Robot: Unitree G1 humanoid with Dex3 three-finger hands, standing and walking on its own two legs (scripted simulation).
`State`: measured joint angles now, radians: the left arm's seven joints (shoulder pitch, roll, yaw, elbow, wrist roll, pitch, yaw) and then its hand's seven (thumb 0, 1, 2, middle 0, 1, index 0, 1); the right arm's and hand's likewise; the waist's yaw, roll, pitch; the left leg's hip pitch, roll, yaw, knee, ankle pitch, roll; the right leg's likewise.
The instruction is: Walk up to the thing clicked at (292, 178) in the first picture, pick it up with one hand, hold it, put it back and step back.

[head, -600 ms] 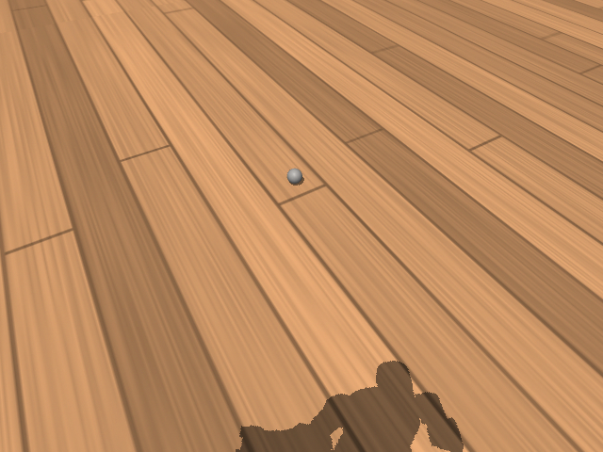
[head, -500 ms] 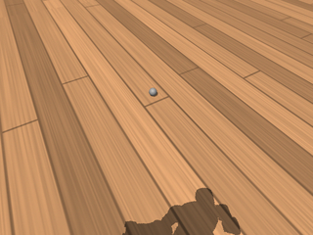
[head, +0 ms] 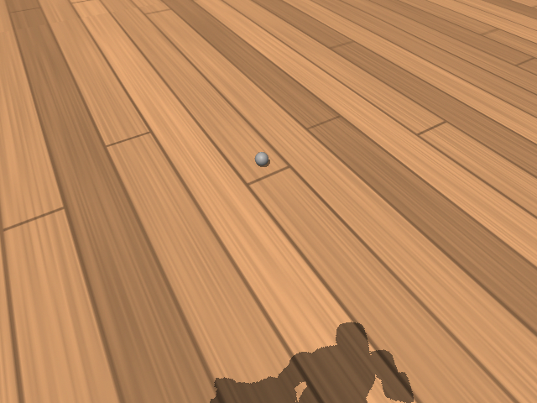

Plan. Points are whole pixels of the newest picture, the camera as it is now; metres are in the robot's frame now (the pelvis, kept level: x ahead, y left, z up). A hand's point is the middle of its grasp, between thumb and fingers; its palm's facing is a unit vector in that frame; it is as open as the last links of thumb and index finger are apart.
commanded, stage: stand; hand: left
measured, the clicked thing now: (261, 158) +1.42 +0.01 -0.74
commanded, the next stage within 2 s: walk up in 0.52 s
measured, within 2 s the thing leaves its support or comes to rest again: neither
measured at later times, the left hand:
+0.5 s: hand out of the picture +0.08 +0.25 -0.16, palm faces -0.04 -0.94 -0.34, open 7.4 cm
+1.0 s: hand (159, 391) +0.18 +0.19 -0.14, palm faces -0.11 -0.92 -0.38, open 7.4 cm
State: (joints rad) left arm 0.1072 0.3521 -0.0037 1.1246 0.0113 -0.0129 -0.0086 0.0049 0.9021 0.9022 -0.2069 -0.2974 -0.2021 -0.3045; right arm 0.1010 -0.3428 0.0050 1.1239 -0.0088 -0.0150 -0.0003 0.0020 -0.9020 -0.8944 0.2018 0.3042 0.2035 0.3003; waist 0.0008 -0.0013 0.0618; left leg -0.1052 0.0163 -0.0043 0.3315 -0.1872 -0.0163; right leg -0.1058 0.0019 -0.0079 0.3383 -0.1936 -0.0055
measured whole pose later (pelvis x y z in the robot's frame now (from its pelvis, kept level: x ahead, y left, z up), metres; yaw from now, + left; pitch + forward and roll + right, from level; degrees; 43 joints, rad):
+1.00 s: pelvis +0.11 -0.09 -0.02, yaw -8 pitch -4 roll -1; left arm 0.30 0.40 0.07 0.94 0.02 -0.06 -0.08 0.00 0.90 0.90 -0.21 -0.30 -0.20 -0.30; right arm 0.23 -0.45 -0.08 0.96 -0.03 -0.03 0.06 0.01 -0.91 -0.89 0.20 0.30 0.20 0.30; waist 0.03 0.06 0.06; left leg -0.42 0.08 0.03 1.02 -0.37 0.03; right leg -0.22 0.01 -0.06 0.53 -0.25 -0.04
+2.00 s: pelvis +0.55 -0.15 -0.03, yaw -11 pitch -2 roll -1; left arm 0.37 0.45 0.05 0.89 0.01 -0.08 -0.05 0.01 0.90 0.90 -0.21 -0.30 -0.21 -0.31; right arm 0.25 -0.44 -0.08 0.87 -0.03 -0.07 0.08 0.00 -0.90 -0.89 0.20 0.30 0.20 0.30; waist 0.04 -0.01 0.06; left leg -0.41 0.07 0.05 0.61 -0.17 0.02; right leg -0.16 -0.07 -0.07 0.65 -0.44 0.00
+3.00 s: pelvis +0.89 -0.19 -0.02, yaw -12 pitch -3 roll +0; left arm 0.32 0.44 0.04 0.91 0.00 -0.06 -0.03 0.01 0.90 0.90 -0.21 -0.30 -0.20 -0.30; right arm 0.29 -0.40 -0.04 0.84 -0.01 -0.07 0.04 0.00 -0.90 -0.89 0.20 0.30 0.20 0.30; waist -0.01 -0.05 0.09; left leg -0.25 0.04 0.09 0.56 -0.25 0.03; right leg -0.47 -0.06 -0.01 0.98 -0.38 -0.02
